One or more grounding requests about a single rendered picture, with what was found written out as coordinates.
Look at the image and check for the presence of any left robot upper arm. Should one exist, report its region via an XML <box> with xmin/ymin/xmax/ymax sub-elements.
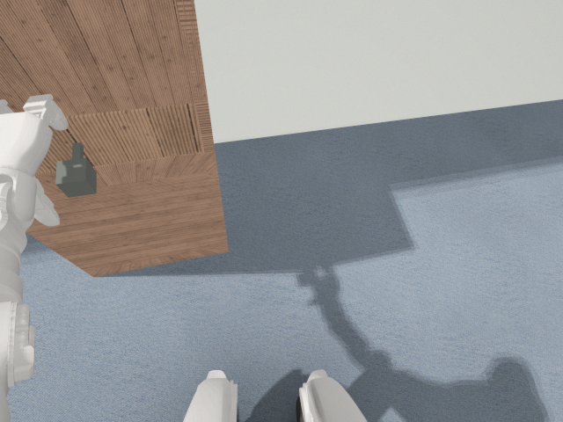
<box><xmin>0</xmin><ymin>302</ymin><xmax>35</xmax><ymax>422</ymax></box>

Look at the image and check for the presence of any left robot forearm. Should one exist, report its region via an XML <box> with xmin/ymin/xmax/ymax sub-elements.
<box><xmin>0</xmin><ymin>167</ymin><xmax>37</xmax><ymax>305</ymax></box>

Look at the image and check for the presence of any right robot thigh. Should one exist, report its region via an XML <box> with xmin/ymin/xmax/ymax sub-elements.
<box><xmin>299</xmin><ymin>377</ymin><xmax>368</xmax><ymax>422</ymax></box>

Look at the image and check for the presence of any cabinet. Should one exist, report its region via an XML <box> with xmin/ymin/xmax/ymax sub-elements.
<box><xmin>0</xmin><ymin>0</ymin><xmax>229</xmax><ymax>277</ymax></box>

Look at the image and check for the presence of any handle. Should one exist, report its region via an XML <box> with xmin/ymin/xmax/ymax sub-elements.
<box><xmin>55</xmin><ymin>142</ymin><xmax>97</xmax><ymax>198</ymax></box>

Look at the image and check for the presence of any drawer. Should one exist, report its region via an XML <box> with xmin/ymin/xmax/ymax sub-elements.
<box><xmin>35</xmin><ymin>103</ymin><xmax>201</xmax><ymax>174</ymax></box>

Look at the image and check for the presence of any robot left hand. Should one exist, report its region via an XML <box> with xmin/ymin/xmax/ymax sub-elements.
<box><xmin>0</xmin><ymin>94</ymin><xmax>69</xmax><ymax>227</ymax></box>

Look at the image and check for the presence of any left robot shin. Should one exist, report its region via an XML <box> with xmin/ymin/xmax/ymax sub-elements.
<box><xmin>197</xmin><ymin>370</ymin><xmax>227</xmax><ymax>389</ymax></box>

